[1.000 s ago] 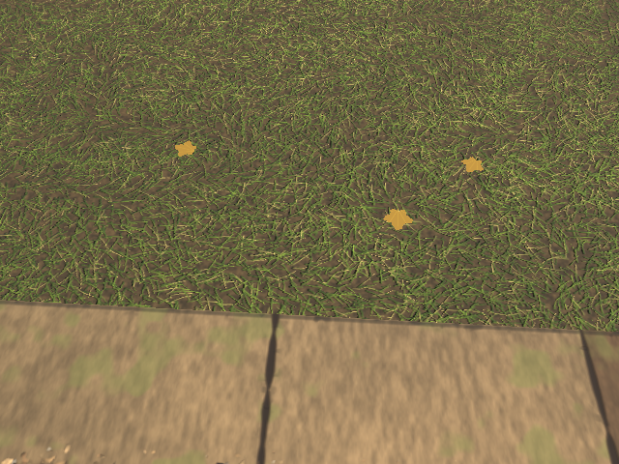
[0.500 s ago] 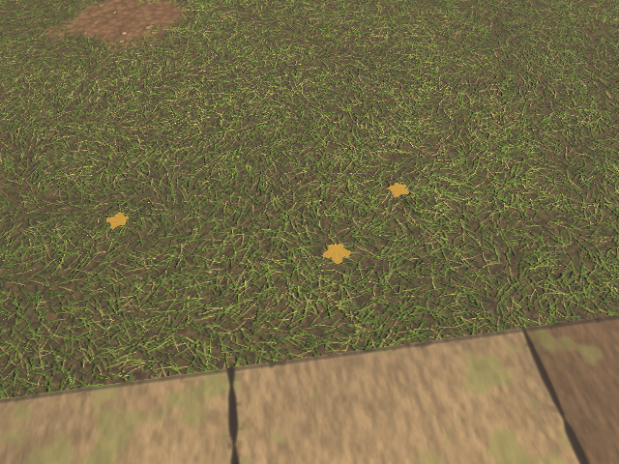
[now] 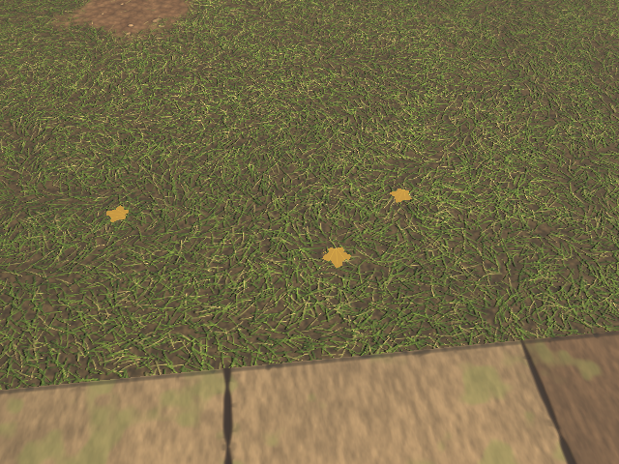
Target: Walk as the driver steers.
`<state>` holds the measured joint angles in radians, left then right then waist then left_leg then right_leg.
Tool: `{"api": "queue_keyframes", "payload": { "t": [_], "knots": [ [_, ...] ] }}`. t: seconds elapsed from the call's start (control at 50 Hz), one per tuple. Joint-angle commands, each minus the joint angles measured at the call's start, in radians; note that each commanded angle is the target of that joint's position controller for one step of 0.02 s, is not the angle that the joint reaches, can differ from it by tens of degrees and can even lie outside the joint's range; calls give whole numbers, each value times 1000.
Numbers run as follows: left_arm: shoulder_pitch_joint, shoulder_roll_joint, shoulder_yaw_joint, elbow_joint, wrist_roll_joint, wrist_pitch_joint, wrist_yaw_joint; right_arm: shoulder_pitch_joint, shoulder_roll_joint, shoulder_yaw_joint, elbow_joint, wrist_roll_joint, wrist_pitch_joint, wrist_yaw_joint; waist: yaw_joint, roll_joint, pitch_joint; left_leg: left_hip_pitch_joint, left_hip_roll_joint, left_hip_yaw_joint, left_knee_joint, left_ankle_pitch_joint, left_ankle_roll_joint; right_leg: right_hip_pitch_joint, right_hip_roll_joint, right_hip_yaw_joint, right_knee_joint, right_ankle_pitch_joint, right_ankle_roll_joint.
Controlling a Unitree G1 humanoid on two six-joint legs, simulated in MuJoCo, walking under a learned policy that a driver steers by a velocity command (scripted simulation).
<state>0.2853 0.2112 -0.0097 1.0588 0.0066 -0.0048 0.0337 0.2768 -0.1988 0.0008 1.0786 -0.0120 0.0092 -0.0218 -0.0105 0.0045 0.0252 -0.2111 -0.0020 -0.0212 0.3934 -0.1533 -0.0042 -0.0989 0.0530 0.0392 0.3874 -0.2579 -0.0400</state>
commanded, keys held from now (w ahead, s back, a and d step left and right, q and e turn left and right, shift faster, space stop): w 1.00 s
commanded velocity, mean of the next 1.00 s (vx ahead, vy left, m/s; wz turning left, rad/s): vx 0.40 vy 0.00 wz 0.00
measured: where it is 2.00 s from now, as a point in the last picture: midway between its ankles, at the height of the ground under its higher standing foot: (321, 342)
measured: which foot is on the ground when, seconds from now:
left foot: down 0.00-0.68, up 0.70-1.00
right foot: down 0.00-0.22, up 0.24-0.68, down 0.70-1.00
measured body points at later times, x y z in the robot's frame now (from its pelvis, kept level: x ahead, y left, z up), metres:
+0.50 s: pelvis +0.15 +0.04 +0.00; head +0.17 +0.06 +0.45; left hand +0.26 +0.28 -0.15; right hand +0.05 -0.18 -0.14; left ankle +0.05 +0.11 -0.74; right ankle +0.24 -0.08 -0.68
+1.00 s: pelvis +0.43 +0.00 +0.00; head +0.44 +0.00 +0.45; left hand +0.36 +0.24 -0.14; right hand +0.54 -0.24 -0.14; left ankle +0.55 +0.17 -0.68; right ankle +0.40 -0.04 -0.74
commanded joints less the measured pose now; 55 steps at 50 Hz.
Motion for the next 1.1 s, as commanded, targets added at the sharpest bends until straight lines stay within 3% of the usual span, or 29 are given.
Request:
{"api": "queue_keyframes", "payload": {
  "t": [0.02, 0.04, 0.08, 0.12, 0.16, 0.2, 0.22, 0.24, 0.26, 0.28, 0.3, 0.32, 0.36, 0.44, 0.56, 0.62, 0.66, 0.68, 0.7, 0.72, 0.74, 0.76, 0.78, 0.82, 0.86, 0.92, 0.98, 1.02, 1.1],
  "knots": [
    [62, 131, 31, -8, 2, 2, 3, 39, -101, -22, -11, -5, 1, -1, 8, -53, 43, 12, 11, -30, 33, -261, 52, -145, -103, 135, -123, -316, -68],
    [75, 143, 38, -9, 4, 7, 0, 20, -101, -24, -20, -12, 4, 4, 19, -75, 87, -65, -12, -14, 79, -356, 61, -165, -126, 183, -151, -461, -95],
    [129, 158, 51, 3, 5, 7, -1, -33, -58, -18, -51, -23, -3, 15, 45, -145, 163, -205, -39, 56, 224, -305, 61, -142, -241, 335, -240, -592, -163],
    [133, 152, 58, 6, 12, -6, -3, -58, -54, -19, -76, -29, -25, 22, 44, -143, 180, -262, 10, 57, 313, -240, 71, -119, -314, 398, -264, -502, -205],
    [119, 158, 66, 4, 16, -21, -8, -37, -62, -26, -85, -21, -49, 31, 21, -130, 164, -232, 22, 64, 253, -263, 87, -97, -303, 347, -221, -390, -203],
    [64, 136, 65, -10, 5, -30, -13, 100, -45, -33, -39, -4, -67, 31, -53, -97, 142, 52, -26, 105, 73, -172, 95, -239, -225, 234, -125, -301, -158],
    [37, 110, 59, -26, 9, -38, -14, 210, -65, -44, 1, -3, -75, 25, -94, -35, 116, 235, -5, 38, 10, -174, 99, -351, -170, 163, -3, -242, -127],
    [2, 35, 38, -63, 2, -51, -24, 340, -161, -70, 25, -13, -84, 15, -141, 199, 67, 375, 213, -324, -172, -410, 156, -507, -33, -7, 322, -188, -72],
    [-13, 66, 47, -94, 23, -57, -30, 433, -222, -87, 60, -2, -75, 20, -136, 280, 56, 396, 375, -615, -265, -489, 231, -636, 18, -76, 562, -293, -60],
    [-30, 103, 58, -91, 41, -57, -35, 335, -160, -71, 33, -8, -71, 21, -76, 119, 113, 308, 370, -568, -247, -490, 237, -658, -51, -20, 692, -242, -72],
    [-29, 71, 52, -81, 34, -61, -45, 246, -130, -63, -3, -11, -76, 25, -41, 55, 138, 237, 330, -480, -253, -432, 223, -646, -86, -5, 722, -147, -74],
    [-24, 53, 49, -75, 26, -67, -53, 192, -115, -59, -24, -12, -83, 25, -14, 40, 131, 203, 290, -394, -271, -340, 204, -615, -111, -5, 715, -71, -67],
    [-28, 59, 54, -72, 32, -61, -63, 182, -78, -44, -23, -8, -96, 17, 4, 57, 104, 202, 227, -256, -281, -119, 182, -585, -126, -33, 688, 12, -43],
    [-116, 40, 54, -109, 29, -38, -62, 290, -64, -31, 18, -5, -106, 8, -5, 73, 84, 255, 194, -114, -235, 307, 182, -641, -110, -98, 639, 70, -9],
    [-345, 14, 34, -209, 13, -37, -62, 304, -78, -21, 20, -8, -103, -1, -36, 102, 131, 195, 175, -35, -242, 466, 184, -513, -59, -170, 292, 182, -21],
    [-300, 48, 46, -216, 11, -39, -52, 270, -102, -26, 21, -8, -105, -4, 9, 102, 104, 242, 208, -15, -168, 694, 174, -380, -27, -173, 220, 162, -76],
    [-89, 86, 70, -152, 9, -51, -38, 240, -128, -36, 16, -9, -103, -8, 100, 93, -10, 278, 202, 13, 80, 904, 150, -170, 20, -166, 185, 116, -113],
    [75, 109, 86, -96, 14, -59, -29, 224, -136, -40, 11, -3, -98, -6, 168, 71, -88, 207, 172, 36, 286, 814, 134, 27, 11, -151, 114, 145, -132],
    [219, 187, 109, -69, 37, -65, -19, 243, -97, -30, -14, 3, -96, 1, 198, -27, -197, 18, 114, 65, 590, 447, 120, 251, -203, 94, 79, -26, -174],
    [207, 246, 117, -84, 50, -60, -26, 361, 25, -16, -24, 23, -92, 14, 100, -202, -281, -312, -75, 54, 954, -387, 85, 429, -476, 618, -51, -88, -309],
    [138, 215, 119, -82, 2, -49, -36, 283, -84, -44, -31, 4, -87, 13, 113, -88, -221, -406, -36, -51, 1016, -315, 107, 337, -438, 667, -143, -241, -316],
    [40, 151, 101, -96, -4, -50, -37, 179, -106, -54, -71, 1, -91, 16, 74, -71, -64, -452, 14, -41, 990, -221, 113, 194, -408, 506, -169, -244, -283],
    [-8, 93, 88, -100, 1, -61, -41, 123, -100, -56, -85, -2, -96, 19, 54, -17, 11, -422, 45, -39, 932, -159, 115, 64, -362, 395, -203, -115, -254],
    [-4, 33, 67, -77, 8, -80, -33, 149, -55, -55, -78, -18, -73, 28, -14, -26, 23, -303, 85, -39, 835, -127, 98, -76, -283, 235, -221, 68, -194],
    [55, 40, 63, -52, 9, -98, -29, 149, -27, -55, -82, -21, -48, 36, -34, -32, 24, -286, 89, -20, 779, -118, 80, -108, -259, 169, -232, 165, -187],
    [114, 78, 66, -42, 3, -102, -25, 7, -44, -57, -141, -20, -27, 44, -26, -46, 73, -383, 113, 12, 651, -2, 58, -110, -234, 103, -271, 210, -173],
    [176, 73, 57, -37, -1, -100, -24, -114, -49, -53, -182, -11, -29, 42, 4, -43, 81, -422, 105, 47, 480, 110, 43, -52, -214, 51, -257, 422, -145],
    [193, 80, 51, -36, -7, -100, -22, -216, -40, -47, -218, -8, -37, 52, 30, -43, 82, -386, 76, 78, 341, 200, 46, -30, -191, 12, -244, 542, -111],
    [244, 77, 47, -14, 6, -88, -20, -278, -44, -35, -242, -2, -29, 49, 53, -85, 64, -297, 18, 112, 290, 169, 52, 39, -188, -30, -203, 661, -92]
  ]
}}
